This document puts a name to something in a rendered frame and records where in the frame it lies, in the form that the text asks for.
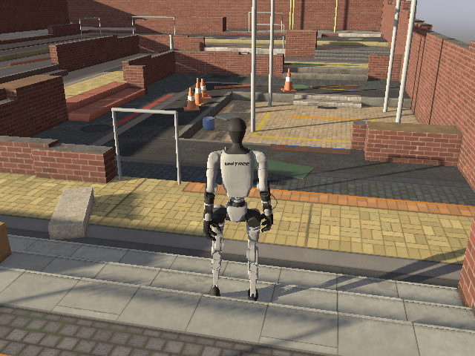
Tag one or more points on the robot head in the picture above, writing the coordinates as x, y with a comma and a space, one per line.
237, 129

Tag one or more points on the left robot hand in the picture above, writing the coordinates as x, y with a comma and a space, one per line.
208, 231

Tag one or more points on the left robot foot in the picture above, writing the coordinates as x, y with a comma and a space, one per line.
215, 291

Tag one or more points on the right robot hand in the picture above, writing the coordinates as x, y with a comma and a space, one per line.
268, 221

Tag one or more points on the robot left forearm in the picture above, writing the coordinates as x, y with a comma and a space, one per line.
208, 205

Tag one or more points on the robot right upper arm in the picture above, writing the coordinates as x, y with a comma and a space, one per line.
262, 167

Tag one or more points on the robot right forearm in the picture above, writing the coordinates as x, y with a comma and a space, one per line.
266, 201

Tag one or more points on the robot left upper arm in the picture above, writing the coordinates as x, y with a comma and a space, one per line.
211, 173

